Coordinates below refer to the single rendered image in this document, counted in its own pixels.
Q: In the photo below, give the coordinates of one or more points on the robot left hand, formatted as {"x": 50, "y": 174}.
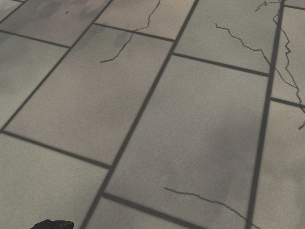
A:
{"x": 58, "y": 224}

